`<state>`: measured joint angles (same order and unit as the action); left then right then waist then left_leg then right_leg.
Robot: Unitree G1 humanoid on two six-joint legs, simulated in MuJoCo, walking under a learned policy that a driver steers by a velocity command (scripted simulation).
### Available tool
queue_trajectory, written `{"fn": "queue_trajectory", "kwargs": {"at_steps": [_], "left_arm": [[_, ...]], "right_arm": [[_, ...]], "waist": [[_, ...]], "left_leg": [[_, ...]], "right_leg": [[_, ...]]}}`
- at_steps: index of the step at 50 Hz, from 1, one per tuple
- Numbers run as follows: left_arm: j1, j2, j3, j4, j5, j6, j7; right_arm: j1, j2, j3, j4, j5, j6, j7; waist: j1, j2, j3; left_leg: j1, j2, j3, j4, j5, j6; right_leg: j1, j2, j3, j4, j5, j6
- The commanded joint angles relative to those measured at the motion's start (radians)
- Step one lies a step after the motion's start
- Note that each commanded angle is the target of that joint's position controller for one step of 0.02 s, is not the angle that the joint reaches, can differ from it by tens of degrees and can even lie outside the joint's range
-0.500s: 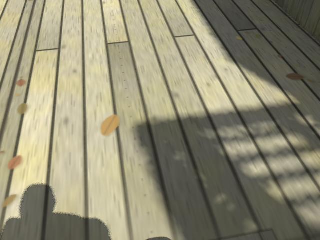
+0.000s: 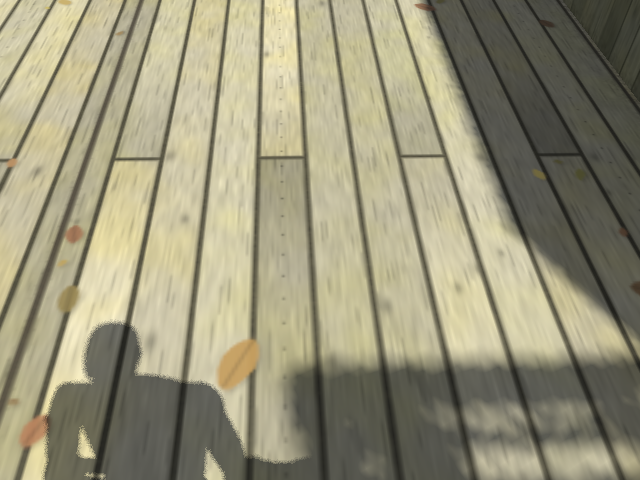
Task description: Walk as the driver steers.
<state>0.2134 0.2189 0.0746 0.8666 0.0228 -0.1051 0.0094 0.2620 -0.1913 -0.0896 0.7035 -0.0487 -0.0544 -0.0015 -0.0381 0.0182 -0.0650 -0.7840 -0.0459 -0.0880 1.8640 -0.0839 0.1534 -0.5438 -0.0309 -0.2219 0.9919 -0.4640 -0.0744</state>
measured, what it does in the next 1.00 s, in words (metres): climbs, turning left: left foot, then right foot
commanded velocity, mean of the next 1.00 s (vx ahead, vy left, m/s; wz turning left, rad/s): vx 0.28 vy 0.00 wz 0.58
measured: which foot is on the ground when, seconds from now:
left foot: up 0.00-0.34, down 0.36-0.94, up 0.96-1.00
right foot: down 0.00-0.34, up 0.36-0.92, down 0.94-1.00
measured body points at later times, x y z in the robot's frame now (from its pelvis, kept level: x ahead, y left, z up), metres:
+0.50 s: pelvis +0.28 +0.08 +0.05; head +0.33 +0.09 +0.50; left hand +0.33 +0.36 -0.06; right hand +0.44 -0.17 -0.06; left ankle +0.31 +0.13 -0.67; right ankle +0.22 -0.09 -0.56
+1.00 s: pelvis +0.45 +0.09 +0.05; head +0.49 +0.09 +0.50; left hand +0.48 +0.41 -0.02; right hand +0.67 -0.12 -0.07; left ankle +0.31 +0.12 -0.63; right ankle +0.58 +0.04 -0.67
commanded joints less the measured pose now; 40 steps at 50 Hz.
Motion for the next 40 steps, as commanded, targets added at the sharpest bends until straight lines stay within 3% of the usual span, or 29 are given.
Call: {"fn": "queue_trajectory", "kwargs": {"at_steps": [1,2,3,5,8,9,10,11,14,15,16,17,18,19,20,21,22,23,24,25,26,27,28,30,32,35,37,39,40], "left_arm": [[-0.009,-0.062,-0.033,0.014,0.016,-0.066,-0.021],[-0.059,-0.059,-0.042,0.003,0.022,-0.058,-0.027],[-0.061,0.016,-0.03,-0.019,0.002,-0.058,-0.02],[0.002,0.113,-0.01,-0.019,-0.006,-0.067,-0.008],[0.048,0.124,-0.005,-0.036,-0.001,-0.06,0.009],[0.082,0.109,-0.005,-0.024,-0.008,-0.067,0.019],[0.095,0.11,-0.006,-0.025,-0.009,-0.063,0.018],[0.11,0.127,-0.003,-0.033,-0.005,-0.056,0.015],[0.162,0.197,0.018,-0.033,-0.014,-0.004,0.02],[0.17,0.211,0.027,-0.035,-0.016,0.021,0.014],[0.165,0.23,0.038,-0.047,-0.013,0.04,0.016],[0.158,0.226,0.038,-0.054,-0.013,0.054,0.012],[0.153,0.185,0.032,-0.077,-0.003,0.054,0.017],[0.163,0.024,-0.001,-0.153,-0.011,0.047,0.011],[0.128,0.109,0.01,-0.215,-0.019,0.028,0.004],[0.052,0.112,0.008,-0.224,-0.026,0.021,-0.001],[0.044,0.108,0.0,-0.23,-0.027,0.009,0.004],[0.051,0.127,0.005,-0.22,-0.008,0.011,0.005],[0.064,0.142,0.008,-0.218,0.008,0.026,0.004],[0.073,0.132,0.007,-0.206,0.019,0.045,0.011],[0.07,0.13,0.004,-0.209,0.02,0.062,0.014],[0.054,0.073,-0.019,-0.201,0.027,0.072,0.018],[0.046,0.087,-0.017,-0.206,0.029,0.077,0.017],[-0.004,0.087,-0.021,-0.216,0.025,0.087,0.019],[-0.06,0.052,-0.043,-0.224,0.018,0.106,0.031],[-0.155,0.082,-0.044,-0.268,0.003,0.115,0.04],[-0.188,0.105,-0.041,-0.284,0.002,0.119,0.047],[-0.228,0.11,-0.039,-0.306,0.001,0.104,0.05],[-0.208,0.108,-0.04,-0.297,0.007,0.097,0.042]], "right_arm": [[0.097,0.066,0.048,-0.072,0.018,0.044,-0.009],[0.016,0.033,0.039,-0.083,0.026,0.037,-0.01],[-0.055,-0.062,0.003,-0.107,0.018,0.059,0.003],[-0.134,-0.078,-0.006,-0.119,0.022,0.076,0.036],[-0.194,-0.071,-0.003,-0.081,0.05,0.08,0.07],[-0.239,-0.065,0.008,-0.112,0.034,0.064,0.085],[-0.263,-0.056,0.006,-0.095,0.038,0.055,0.092],[-0.259,-0.042,0.013,-0.099,0.038,0.047,0.094],[-0.194,-0.082,0.002,-0.095,0.017,0.05,0.077],[-0.11,-0.099,-0.008,-0.084,0.031,0.049,0.068],[-0.048,-0.13,-0.02,-0.072,0.027,0.039,0.054],[0.053,-0.157,-0.036,-0.044,0.016,0.025,0.039],[0.138,-0.19,-0.048,-0.027,0.004,0.013,0.025],[0.073,-0.307,-0.067,-0.059,-0.019,0.006,0.018],[0.099,-0.337,-0.08,-0.09,0.026,0.013,0.025],[0.1,-0.307,-0.075,-0.077,0.047,0.017,0.017],[0.076,-0.258,-0.06,-0.076,0.051,0.014,0.011],[0.039,-0.216,-0.042,-0.079,0.052,0.007,0.01],[0.023,-0.182,-0.028,-0.085,0.06,0.004,0.003],[0.0,-0.185,-0.021,-0.077,0.042,0.009,-0.002],[0.02,-0.191,-0.02,-0.072,0.041,0.01,-0.003],[0.057,-0.176,-0.015,-0.074,0.037,0.011,-0.008],[0.069,-0.194,-0.016,-0.067,0.036,0.007,-0.01],[0.094,-0.204,-0.016,-0.056,0.039,0.016,-0.014],[0.163,-0.205,-0.01,-0.04,0.035,0.027,-0.02],[0.197,-0.22,-0.009,-0.031,0.045,0.035,-0.028],[0.181,-0.237,-0.013,-0.023,0.034,0.035,-0.03],[0.154,-0.24,-0.011,-0.025,0.031,0.032,-0.03],[0.136,-0.234,-0.01,-0.036,0.021,0.034,-0.031]], "waist": [[-0.093,-0.028,0.152],[-0.104,-0.026,0.156],[-0.1,0.017,0.161],[-0.062,-0.052,0.125],[0.004,-0.102,0.132],[0.021,-0.116,0.157],[0.037,-0.096,0.161],[0.044,-0.106,0.142],[0.036,-0.157,0.048],[0.007,-0.2,0.024],[-0.011,-0.205,-0.011],[-0.069,-0.163,-0.042],[-0.106,-0.113,-0.08],[0.007,0.135,-0.085],[-0.022,0.144,-0.19],[-0.02,0.02,-0.123],[-0.002,-0.005,-0.059],[0.031,-0.045,-0.026],[0.05,-0.039,-0.028],[0.066,-0.061,-0.049],[0.065,-0.047,-0.056],[0.053,-0.046,-0.087],[0.055,-0.025,-0.08],[0.04,0.011,-0.07],[0.001,0.048,-0.087],[-0.019,0.024,-0.079],[-0.007,0.027,-0.001],[-0.006,0.029,0.023],[-0.009,0.064,0.038]], "left_leg": [[-0.165,0.063,-0.093,-0.139,-0.041,-0.011],[-0.14,0.066,-0.094,-0.23,-0.009,-0.043],[-0.113,0.071,-0.043,-0.324,0.001,-0.08],[-0.05,0.082,0.04,-0.558,0.046,-0.096],[0.016,0.087,0.139,-0.839,0.05,-0.103],[0.045,0.096,0.128,-0.969,0.095,-0.077],[0.097,0.077,0.172,-1.071,0.115,-0.068],[0.167,0.06,0.206,-1.166,0.112,-0.062],[0.263,-0.024,0.266,-1.27,-0.035,-0.036],[0.316,-0.035,0.26,-1.272,-0.095,0.0],[0.364,-0.052,0.25,-1.313,-0.173,0.02],[0.505,-0.073,0.226,-1.418,-0.162,0.039],[0.712,0.017,0.073,-1.385,-0.204,0.048],[0.946,0.272,-0.352,-1.365,-0.018,0.137],[1.011,0.351,-0.644,-1.467,0.288,0.25],[0.935,0.334,-0.476,-1.475,0.473,0.232],[0.825,0.311,-0.362,-1.465,0.608,0.206],[0.745,0.26,-0.282,-1.466,0.631,0.158],[0.685,0.23,-0.246,-1.482,0.663,0.14],[0.67,0.221,-0.216,-1.488,0.694,0.119],[0.663,0.208,-0.206,-1.485,0.741,0.106],[0.663,0.196,-0.19,-1.486,0.781,0.1],[0.656,0.181,-0.176,-1.48,0.811,0.097],[0.643,0.141,-0.148,-1.461,0.823,0.063],[0.721,0.132,-0.166,-1.43,0.825,0.041],[0.778,0.162,-0.247,-1.401,0.745,0.042],[0.74,0.173,-0.294,-1.412,0.666,0.046],[0.708,0.167,-0.316,-1.43,0.618,0.057],[0.703,0.15,-0.304,-1.422,0.615,0.052]], "right_leg": [[-0.003,-0.231,0.332,-0.627,0.034,-0.054],[-0.004,-0.224,0.279,-0.666,0.086,-0.056],[0.022,-0.23,0.242,-0.721,0.216,-0.058],[0.135,-0.202,0.116,-0.783,0.38,-0.056],[0.322,-0.171,0.023,-0.877,0.377,-0.055],[0.38,-0.179,0.008,-0.922,0.452,-0.053],[0.437,-0.167,-0.034,-0.92,0.514,-0.05],[0.505,-0.179,-0.057,-0.896,0.628,-0.048],[0.742,-0.228,-0.073,-0.686,1.181,-0.028],[0.766,-0.248,-0.079,-0.566,1.298,-0.027],[0.772,-0.254,-0.071,-0.432,1.261,-0.025],[0.699,-0.237,-0.081,-0.233,1.121,-0.015],[0.46,-0.223,-0.056,0.016,0.842,-0.002],[0.013,-0.071,-0.025,0.329,0.023,0.057],[-0.134,0.043,0.178,0.5,-0.098,0.099],[-0.186,-0.015,0.266,0.497,0.005,0.093],[-0.161,-0.032,0.258,0.441,0.067,0.091],[-0.129,-0.062,0.268,0.366,0.083,0.095],[-0.097,-0.067,0.27,0.332,0.074,0.102],[-0.074,-0.084,0.272,0.274,0.093,0.115],[-0.075,-0.086,0.265,0.227,0.082,0.126],[-0.07,-0.076,0.254,0.185,0.103,0.128],[-0.068,-0.063,0.242,0.148,0.116,0.139],[-0.085,-0.047,0.231,0.072,0.18,0.143],[-0.165,-0.04,0.241,0.052,0.255,0.128],[-0.231,-0.028,0.265,0.032,0.275,0.127],[-0.241,-0.019,0.28,0.0,0.251,0.133],[-0.197,-0.002,0.288,-0.038,0.215,0.139],[-0.182,0.004,0.284,-0.094,0.219,0.129]]}}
